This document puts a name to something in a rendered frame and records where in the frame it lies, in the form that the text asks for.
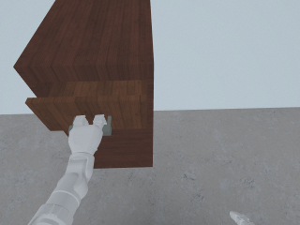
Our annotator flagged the handle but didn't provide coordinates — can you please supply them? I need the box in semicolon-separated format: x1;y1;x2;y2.
67;115;112;136

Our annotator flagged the cabinet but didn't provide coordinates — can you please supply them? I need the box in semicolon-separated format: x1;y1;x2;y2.
13;0;155;169

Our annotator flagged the robot right hand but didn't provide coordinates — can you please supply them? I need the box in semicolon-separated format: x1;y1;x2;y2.
230;211;255;225

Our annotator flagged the drawer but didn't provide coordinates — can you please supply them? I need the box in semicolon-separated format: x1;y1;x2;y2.
25;80;147;131

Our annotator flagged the robot left hand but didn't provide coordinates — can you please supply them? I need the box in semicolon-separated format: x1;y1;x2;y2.
68;114;107;156

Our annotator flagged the left robot forearm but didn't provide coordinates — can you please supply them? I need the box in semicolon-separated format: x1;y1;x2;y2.
28;152;95;225

